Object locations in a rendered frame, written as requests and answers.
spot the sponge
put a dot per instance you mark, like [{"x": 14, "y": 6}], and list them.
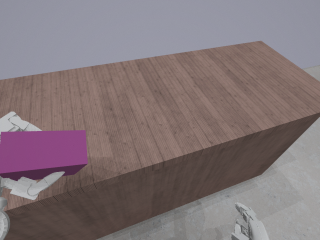
[{"x": 37, "y": 154}]

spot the robot left hand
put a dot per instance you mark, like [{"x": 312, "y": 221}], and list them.
[{"x": 24, "y": 187}]

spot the table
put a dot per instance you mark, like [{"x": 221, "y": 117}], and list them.
[{"x": 161, "y": 132}]

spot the robot left forearm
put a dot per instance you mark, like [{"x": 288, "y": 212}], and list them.
[{"x": 4, "y": 219}]

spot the robot right hand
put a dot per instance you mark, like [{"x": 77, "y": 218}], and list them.
[{"x": 255, "y": 230}]

